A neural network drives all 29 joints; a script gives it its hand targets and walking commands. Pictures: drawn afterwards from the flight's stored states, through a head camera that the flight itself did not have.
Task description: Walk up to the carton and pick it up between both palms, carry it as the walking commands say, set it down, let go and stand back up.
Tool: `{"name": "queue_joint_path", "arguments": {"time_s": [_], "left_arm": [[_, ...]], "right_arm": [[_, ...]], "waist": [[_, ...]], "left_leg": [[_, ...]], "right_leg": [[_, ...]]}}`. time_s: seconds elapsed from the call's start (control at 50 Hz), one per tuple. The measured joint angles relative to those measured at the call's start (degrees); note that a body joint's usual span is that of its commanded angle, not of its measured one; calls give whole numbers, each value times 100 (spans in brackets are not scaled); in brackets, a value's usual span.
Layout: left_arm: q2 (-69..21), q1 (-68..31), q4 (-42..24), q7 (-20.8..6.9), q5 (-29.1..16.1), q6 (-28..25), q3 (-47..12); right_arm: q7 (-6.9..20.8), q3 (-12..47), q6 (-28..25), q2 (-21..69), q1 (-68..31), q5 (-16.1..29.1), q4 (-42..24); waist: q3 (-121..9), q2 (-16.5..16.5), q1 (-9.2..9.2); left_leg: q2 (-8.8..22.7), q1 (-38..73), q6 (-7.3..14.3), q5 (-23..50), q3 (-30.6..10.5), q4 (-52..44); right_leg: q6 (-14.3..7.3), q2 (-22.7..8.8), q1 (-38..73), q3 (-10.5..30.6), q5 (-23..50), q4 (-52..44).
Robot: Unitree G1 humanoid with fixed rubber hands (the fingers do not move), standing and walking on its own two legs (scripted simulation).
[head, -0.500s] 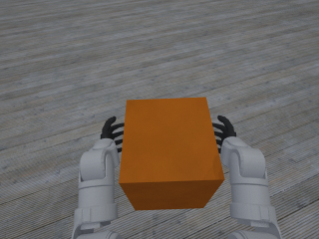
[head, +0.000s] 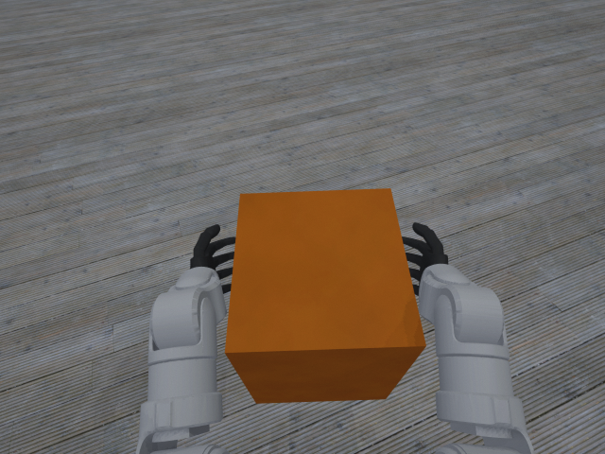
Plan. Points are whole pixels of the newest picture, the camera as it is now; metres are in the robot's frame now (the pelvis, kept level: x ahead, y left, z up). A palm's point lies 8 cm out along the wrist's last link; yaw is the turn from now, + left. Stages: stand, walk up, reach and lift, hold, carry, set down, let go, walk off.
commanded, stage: carry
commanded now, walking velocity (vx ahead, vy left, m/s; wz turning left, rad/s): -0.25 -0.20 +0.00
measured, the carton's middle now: (318, 304) +0.33 +0.00 +0.03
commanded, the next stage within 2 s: none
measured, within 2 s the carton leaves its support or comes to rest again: neither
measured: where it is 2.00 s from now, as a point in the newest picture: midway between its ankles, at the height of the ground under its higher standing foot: outside the picture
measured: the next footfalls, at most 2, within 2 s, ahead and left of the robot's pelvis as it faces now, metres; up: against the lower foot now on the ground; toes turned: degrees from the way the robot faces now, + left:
left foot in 0.48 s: +0.00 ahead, +0.10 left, +0.00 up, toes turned +10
right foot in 0.78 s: -0.13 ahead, -0.26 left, +0.00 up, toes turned -6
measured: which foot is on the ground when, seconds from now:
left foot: down 0.00-0.28, up 0.30-0.46, down 0.48-0.78, up 0.80-1.00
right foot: down 0.00-0.48, up 0.50-0.76, down 0.78-1.00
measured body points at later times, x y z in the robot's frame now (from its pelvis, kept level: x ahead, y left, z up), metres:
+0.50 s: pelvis -0.07 -0.04 -0.02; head -0.09 -0.01 +0.43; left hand +0.19 +0.11 +0.07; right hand +0.18 -0.18 +0.08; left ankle -0.04 +0.09 -0.73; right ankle +0.01 -0.09 -0.73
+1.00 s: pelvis -0.25 -0.16 -0.01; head -0.27 -0.16 +0.44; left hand +0.00 -0.01 +0.09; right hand -0.01 -0.31 +0.09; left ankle -0.26 -0.06 -0.68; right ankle -0.17 -0.25 -0.73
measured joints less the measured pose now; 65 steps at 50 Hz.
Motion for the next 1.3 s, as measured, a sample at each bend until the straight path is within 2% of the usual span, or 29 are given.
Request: {"name": "queue_joint_path", "arguments": {"time_s": [0.08, 0.16, 0.28, 0.3, 0.36, 0.4, 0.44, 0.48, 0.5, 0.54, 0.58, 0.62, 0.72, 0.78, 0.8, 0.82, 0.84, 0.86, 0.9, 0.94, 1.0, 1.04, 1.06, 1.08, 1.12, 1.14, 1.2, 1.24, 1.3], "left_arm": [[11, 28, -398, 13, -56, 176, -54], [-99, 484, -1128, 11, -117, 419, -166], [-9, 1751, -2420, 35, -159, 914, -929], [-2, 1877, -2558, 40, -163, 1001, -1006], [0, 2115, -2829, 46, -142, 1197, -1178], [-3, 2198, -2941, 48, -112, 1280, -1238], [-5, 2229, -3025, 50, -82, 1337, -1269], [0, 2209, -3068, 51, -61, 1378, -1252], [4, 2211, -3054, 51, -64, 1391, -1213], [-1, 2238, -3028, 51, -67, 1425, -1149], [-1, 2191, -3020, 50, -86, 1464, -1129], [4, 2125, -3036, 51, -107, 1464, -1159], [1, 1970, -3175, 58, -152, 1509, -1121], [-3, 1890, -3216, 58, -172, 1572, -1066], [-7, 1877, -3164, 56, -169, 1547, -1080], [-9, 1909, -3061, 54, -162, 1516, -1128], [-6, 1968, -2974, 52, -158, 1514, -1182], [-4, 2039, -2928, 51, -150, 1531, -1221], [-5, 2157, -2958, 47, -133, 1556, -1250], [-8, 2207, -3064, 39, -127, 1524, -1242], [-5, 2204, -3185, 30, -104, 1437, -1253], [-4, 2166, -3198, 29, -76, 1418, -1249], [-1, 2137, -3183, 29, -64, 1425, -1231], [5, 2122, -3126, 28, -71, 1431, -1168], [-1, 2221, -3089, 33, -70, 1474, -1124], [-3, 2259, -3104, 40, -70, 1506, -1133], [0, 2274, -3171, 77, -102, 1557, -1216], [4, 2235, -3224, 101, -136, 1557, -1257], [4, 2149, -3289, 108, -182, 1566, -1228]], "right_arm": [[-13, 31, 172, 41, 16, 11, -396], [-14, 130, 402, 225, 484, -5, -1143], [21, 890, 956, -20, 1756, 87, -2473], [17, 941, 1035, -25, 1912, 90, -2636], [5, 988, 1209, -19, 2231, 124, -2975], [1, 991, 1272, -15, 2319, 155, -3076], [0, 984, 1309, -15, 2336, 184, -3129], [1, 992, 1309, -13, 2303, 203, -3107], [1, 1017, 1291, -10, 2282, 195, -3035], [3, 1063, 1317, -18, 2235, 177, -2920], [4, 1075, 1336, -15, 2245, 149, -2945], [6, 1049, 1340, -10, 2269, 129, -3062], [7, 1061, 1364, -14, 2202, 94, -3262], [7, 1077, 1432, -17, 2120, 63, -3300], [7, 1043, 1439, -21, 2094, 65, -3278], [7, 1002, 1463, -23, 2139, 69, -3253], [6, 977, 1505, -19, 2220, 67, -3240], [3, 970, 1548, -15, 2292, 71, -3226], [-6, 990, 1589, -12, 2361, 90, -3226], [-24, 1016, 1565, -15, 2347, 121, -3275], [-30, 1004, 1496, -18, 2264, 161, -3338], [-30, 979, 1464, -20, 2198, 190, -3306], [-29, 975, 1449, -19, 2165, 200, -3258], [-29, 1012, 1397, -14, 2149, 190, -3131], [-24, 1072, 1391, -17, 2195, 183, -2980], [-21, 1085, 1395, -16, 2249, 187, -2981], [7, 1058, 1365, -1, 2420, 186, -3126], [13, 1031, 1338, 5, 2480, 191, -3254], [13, 1060, 1314, 3, 2479, 159, -3366]], "waist": [[52, -6, 32], [-39, -21, 67], [-11, 60, 79], [6, 68, 65], [7, -3, 9], [-31, -88, -21], [-101, -154, -46], [-189, -250, -76], [-218, -302, -88], [-245, -182, -46], [-204, -117, 33], [-180, -67, 97], [-176, 120, 144], [-200, 163, 156], [-178, 229, 176], [-169, 268, 161], [-157, 236, 125], [-128, 191, 88], [-48, 113, 7], [-4, 48, -66], [-73, -22, -80], [-154, -82, -41], [-196, -125, -35], [-191, -282, -34], [-167, -275, 34], [-119, -244, 85], [-23, -186, 206], [-25, -88, 236], [-120, 66, 209]], "left_leg": [[58, -57, -25, -4, 20, 55], [153, -221, -81, -42, 18, 208], [352, -433, -213, -112, -99, 559], [394, -498, -192, -209, -97, 683], [425, -706, -156, -1232, 0, 1652], [385, -685, -156, -1623, 77, 2127], [352, -428, -160, -1572, 175, 1922], [299, -95, -101, -1125, 249, 1206], [281, -139, -65, -994, 244, 1119], [429, -216, -45, -819, 198, 993], [547, -170, -87, -547, 168, 682], [640, -163, -175, -236, 109, 382], [923, -373, -382, 398, -113, -78], [1046, -636, -550, 659, -198, -87], [1114, -812, -568, 388, -253, 157], [1088, -1033, -577, -399, -271, 711], [951, -1260, -565, -1064, -277, 1506], [797, -1421, -533, -1415, -260, 2304], [548, -1507, -482, -1487, -119, 3473], [352, -1287, -435, -1449, 96, 3728], [93, -570, -301, -1633, 325, 2763], [-30, 82, -205, -1572, 404, 1592], [-50, 390, -81, -1520, 425, 924], [-98, 383, 110, -1456, 422, 752], [64, 251, 278, -1138, 344, 715], [160, 263, 270, -957, 312, 606], [345, 346, 128, -463, 230, 135], [459, 321, 39, -208, 164, -92], [621, 167, -76, 88, 88, -279]], "right_leg": [[-14, 43, -62, 14, 18, 33], [-69, 113, -227, 6, -13, 169], [-246, 274, -368, -117, -69, 409], [-283, 292, -403, -147, -74, 466], [-384, 262, -557, -233, -92, 656], [-401, 227, -660, -280, -31, 680], [-418, 218, -766, -342, 81, 638], [-422, 191, -901, -394, 195, 615], [-276, 167, -976, -383, 82, 666], [5, 269, -1301, -226, -716, 1586], [102, 243, -1535, -5, -939, 2634], [147, 105, -1500, 170, -921, 2964], [269, -44, -706, 299, -1095, 1612], [197, -44, -38, 237, -745, 214], [209, -8, -60, 191, -207, 27], [234, 5, -208, 170, 22, 164], [240, -41, -315, 167, 80, 281], [227, -86, -363, 174, 109, 305], [161, -127, -411, 178, 220, 232], [76, -132, -514, 143, 377, 166], [-35, -62, -754, 30, 616, 99], [-107, 27, -909, -80, 773, 52], [-136, 68, -994, -154, 842, 46], [-62, 35, -1071, -143, 719, 101], [154, 176, -1376, -37, -325, 1005], [201, 223, -1523, 44, -547, 1637], [236, 160, -1658, 294, -419, 2928], [281, 79, -1429, 386, -391, 2896], [352, -2, -794, 357, -643, 1885]]}}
